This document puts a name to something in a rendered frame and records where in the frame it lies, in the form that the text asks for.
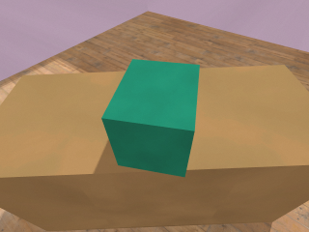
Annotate carton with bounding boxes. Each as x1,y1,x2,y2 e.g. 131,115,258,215
101,59,200,177

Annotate pedestal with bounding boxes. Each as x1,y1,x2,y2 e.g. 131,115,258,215
0,65,309,232

